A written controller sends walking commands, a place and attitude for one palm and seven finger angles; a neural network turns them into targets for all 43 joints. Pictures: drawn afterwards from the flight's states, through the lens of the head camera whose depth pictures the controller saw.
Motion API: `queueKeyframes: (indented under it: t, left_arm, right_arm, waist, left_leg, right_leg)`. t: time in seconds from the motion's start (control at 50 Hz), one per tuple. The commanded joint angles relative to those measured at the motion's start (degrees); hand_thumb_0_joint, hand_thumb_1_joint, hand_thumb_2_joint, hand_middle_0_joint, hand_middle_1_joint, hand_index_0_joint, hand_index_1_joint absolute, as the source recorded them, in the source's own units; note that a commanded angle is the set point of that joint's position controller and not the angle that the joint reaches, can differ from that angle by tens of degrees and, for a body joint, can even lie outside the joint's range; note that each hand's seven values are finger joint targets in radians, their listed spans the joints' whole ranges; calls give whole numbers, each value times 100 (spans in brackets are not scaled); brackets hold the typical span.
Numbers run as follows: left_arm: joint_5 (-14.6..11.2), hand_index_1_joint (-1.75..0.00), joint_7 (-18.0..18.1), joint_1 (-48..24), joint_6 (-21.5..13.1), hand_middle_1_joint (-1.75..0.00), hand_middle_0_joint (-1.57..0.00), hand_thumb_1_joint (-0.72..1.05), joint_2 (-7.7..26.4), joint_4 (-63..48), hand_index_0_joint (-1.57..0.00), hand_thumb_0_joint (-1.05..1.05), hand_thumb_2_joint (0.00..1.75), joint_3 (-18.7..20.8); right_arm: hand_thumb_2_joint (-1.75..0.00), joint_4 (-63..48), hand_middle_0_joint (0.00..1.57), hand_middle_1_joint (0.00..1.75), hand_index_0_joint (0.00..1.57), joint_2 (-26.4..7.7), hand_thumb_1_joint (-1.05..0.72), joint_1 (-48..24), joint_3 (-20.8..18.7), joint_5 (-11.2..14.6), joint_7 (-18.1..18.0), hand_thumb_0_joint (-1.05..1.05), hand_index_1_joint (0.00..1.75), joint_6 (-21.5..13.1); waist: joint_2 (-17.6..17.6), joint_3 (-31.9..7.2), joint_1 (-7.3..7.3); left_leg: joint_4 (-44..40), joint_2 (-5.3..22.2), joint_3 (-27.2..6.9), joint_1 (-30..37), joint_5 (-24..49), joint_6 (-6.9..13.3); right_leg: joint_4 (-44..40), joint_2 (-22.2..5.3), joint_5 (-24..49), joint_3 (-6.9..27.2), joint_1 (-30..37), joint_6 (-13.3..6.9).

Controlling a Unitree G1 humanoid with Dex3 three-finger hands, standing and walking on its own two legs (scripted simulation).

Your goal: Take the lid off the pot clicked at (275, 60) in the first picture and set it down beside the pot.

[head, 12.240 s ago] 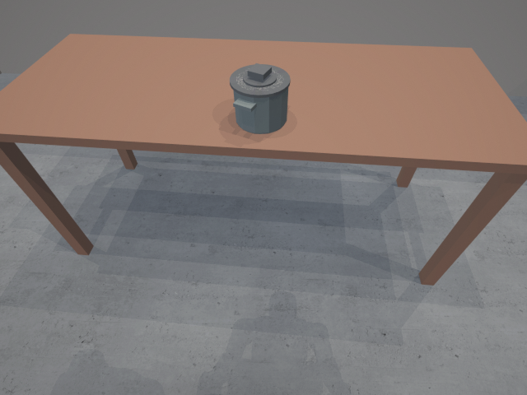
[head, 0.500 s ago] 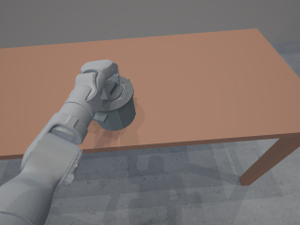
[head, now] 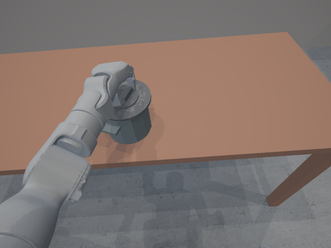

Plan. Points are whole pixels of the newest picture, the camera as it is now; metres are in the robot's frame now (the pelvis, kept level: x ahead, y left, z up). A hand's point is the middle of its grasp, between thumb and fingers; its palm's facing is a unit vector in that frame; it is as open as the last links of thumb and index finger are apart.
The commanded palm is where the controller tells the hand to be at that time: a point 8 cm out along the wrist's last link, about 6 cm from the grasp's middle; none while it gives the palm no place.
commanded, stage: lift the lid straight up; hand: left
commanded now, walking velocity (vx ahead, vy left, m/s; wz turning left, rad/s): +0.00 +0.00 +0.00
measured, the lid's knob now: (121, 92) +0.50 +0.10 +0.10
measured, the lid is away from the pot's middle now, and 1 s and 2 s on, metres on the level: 0.01 0.00 0.03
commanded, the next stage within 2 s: move the lid sideways beside the pot in 1.66 s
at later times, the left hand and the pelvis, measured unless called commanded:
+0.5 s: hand (113, 79) +0.48 +0.10 +0.16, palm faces -0.31 -0.06 -0.95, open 8.1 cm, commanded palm +0.48 +0.11 +0.24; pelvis +0.00 +0.00 +0.00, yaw +0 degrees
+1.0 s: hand (105, 66) +0.47 +0.11 +0.20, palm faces -0.27 -0.05 -0.96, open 8.1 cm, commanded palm +0.47 +0.11 +0.28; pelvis +0.00 +0.00 +0.00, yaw +1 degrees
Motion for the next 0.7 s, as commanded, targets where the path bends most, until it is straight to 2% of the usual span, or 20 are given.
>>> queueKeyframes:
  t: [0.0,0.06,0.08,0.12,0.14,0.16,0.24,0.26,0.28,0.34,0.38,0.4,0.42,0.44,0.48,0.54,0.6,0.62,0.64,0.68]
  left_arm:
    - [250,-103,299,-3718,91,-106,-83,66,1319,-1242,-76,0,95,562]
    - [258,-103,255,-3738,106,-106,-83,66,1449,-1353,-76,0,95,675]
    - [266,-103,237,-3547,172,-106,-83,66,1536,-1123,-76,0,95,755]
    - [278,-103,166,-3508,326,-106,-83,66,1310,-770,-76,0,95,529]
    - [237,-103,121,-3593,321,-106,-83,66,1282,-916,-76,0,95,548]
    - [280,-103,98,-3756,316,-106,-83,66,1540,-1013,-76,0,95,678]
    - [225,-103,-88,-4043,271,-106,-83,66,1325,-1086,-76,0,95,453]
    - [278,-103,-97,-4197,234,-106,-83,66,1544,-1183,-76,0,95,576]
    - [262,-103,-117,-4219,205,-106,-83,66,1381,-1231,-76,0,95,442]
    - [222,-103,-171,-4140,164,-106,-83,66,1491,-1138,-76,0,95,569]
    - [273,-103,-183,-4291,183,-106,-83,66,1528,-1144,-76,0,95,534]
    - [289,-103,-173,-4368,163,-106,-83,66,1613,-1282,-76,0,95,587]
    - [297,-103,-192,-4236,196,-106,-83,66,1411,-1099,-76,0,95,451]
    - [231,-103,-226,-4299,161,-106,-83,66,1273,-1305,-76,0,95,382]
    - [298,-103,-230,-4226,236,-106,-83,66,1642,-1060,-76,0,95,656]
    - [252,-103,-284,-4396,254,-106,-83,66,1266,-1200,-76,0,95,375]
    - [327,-103,-280,-4603,230,-106,-83,66,1640,-1398,-76,0,95,652]
    - [318,-103,-289,-4515,238,-106,-83,66,1631,-1300,-76,0,95,653]
    - [267,-103,-325,-4366,226,-106,-83,66,1560,-1329,-76,0,95,657]
    - [364,-103,-341,-4301,320,-106,-83,66,1850,-1078,-76,0,95,838]
  right_arm:
    - [-90,-564,20,30,20,-725,-90,-70,-220,-26,3,0,30,-162]
    - [-90,-617,20,30,20,-716,-90,-116,-204,-50,3,0,30,-173]
    - [-90,-615,20,30,20,-712,-90,-135,-194,-43,-4,0,30,-142]
    - [-90,-598,20,30,20,-721,-90,-183,-159,-6,-12,0,30,-84]
    - [-90,-639,20,30,20,-715,-90,-187,-162,-23,-23,0,30,-96]
    - [-90,-648,20,30,20,-758,-90,-203,-149,-23,-30,0,30,-93]
    - [-90,-691,20,30,20,-716,-90,-190,-143,-18,-94,0,30,-147]
    - [-90,-679,20,30,20,-752,-90,-171,-151,-25,-95,0,30,-170]
    - [-90,-697,20,30,20,-712,-90,-160,-150,-25,-103,0,30,-197]
    - [-90,-696,20,30,20,-719,-90,-104,-151,-32,-121,0,30,-243]
    - [-90,-657,20,30,20,-751,-90,-100,-156,-21,-122,0,30,-257]
    - [-90,-670,20,30,20,-753,-90,-92,-158,-23,-110,0,30,-285]
    - [-90,-666,20,30,20,-727,-90,-120,-162,-23,-103,0,30,-290]
    - [-90,-683,20,30,20,-723,-90,-104,-171,-28,-84,0,30,-300]
    - [-90,-636,20,30,20,-777,-90,-80,-168,-36,-66,0,30,-269]
    - [-90,-680,20,30,20,-740,-90,-137,-171,-32,-52,0,30,-294]
    - [-90,-676,20,30,20,-755,-90,-94,-189,-57,-37,0,30,-341]
    - [-90,-683,20,30,20,-745,-90,-100,-181,-58,-31,0,30,-347]
    - [-90,-709,20,30,20,-742,-90,-94,-188,-65,-23,0,30,-340]
    - [-90,-686,20,30,20,-779,-90,-115,-177,-65,-8,0,30,-304]
  waist:
    - [-601,-2610,-89]
    - [-654,-2787,-41]
    - [-798,-2655,-11]
    - [-900,-2214,-69]
    - [-891,-2290,-62]
    - [-855,-2432,-52]
    - [-812,-2421,-137]
    - [-607,-2545,-128]
    - [-531,-2596,-141]
    - [-801,-2562,-112]
    - [-753,-2495,-133]
    - [-630,-2661,-106]
    - [-594,-2532,-119]
    - [-560,-2622,-119]
    - [-671,-2536,-79]
    - [-574,-2540,-107]
    - [-487,-2847,-50]
    - [-519,-2817,-36]
    - [-735,-2836,-17]
    - [-868,-2650,17]
  left_leg:
    - [77,-142,-219,2650,1465,308]
    - [106,-167,-220,2645,1616,323]
    - [82,-171,-188,2489,1531,330]
    - [3,-178,-139,2200,1239,316]
    - [14,-183,-122,2198,1267,336]
    - [14,-193,-141,2277,1263,339]
    - [22,-203,-152,2364,1259,354]
    - [-1,-194,-171,2520,1239,341]
    - [13,-207,-194,2639,1331,344]
    - [2,-208,-196,2485,1323,367]
    - [-26,-204,-183,2559,1277,358]
    - [-16,-213,-194,2654,1362,355]
    - [-3,-219,-192,2659,1385,348]
    - [14,-202,-211,2705,1535,346]
    - [-4,-214,-199,2607,1503,346]
    - [-18,-201,-243,2685,1535,333]
    - [-20,-207,-291,2930,1638,329]
    - [-6,-215,-286,2895,1729,336]
    - [19,-210,-296,2814,1932,347]
    - [-26,-229,-239,2643,1709,352]
  right_leg:
    - [-355,257,2708,-195,-462,-153]
    - [-333,231,2990,-164,-241,-148]
    - [-346,217,2999,-155,-166,-135]
    - [-401,211,2802,-179,-311,-124]
    - [-429,186,2886,-150,-249,-124]
    - [-416,187,2921,-124,-171,-120]
    - [-459,177,2869,-127,-240,-113]
    - [-450,188,2787,-112,-261,-120]
    - [-434,199,2788,-126,-298,-129]
    - [-493,186,2862,-117,-159,-117]
    - [-491,199,2834,-114,-235,-110]
    - [-474,203,2889,-107,-185,-118]
    - [-480,209,2834,-128,-295,-130]
    - [-466,198,2936,-150,-249,-143]
    - [-463,209,3004,-120,-171,-135]
    - [-480,208,2844,-176,-306,-159]
    - [-450,231,2904,-155,-194,-161]
    - [-441,227,2991,-156,-160,-164]
    - [-436,213,3217,-165,-27,-163]
    - [-472,212,3191,-138,3,-132]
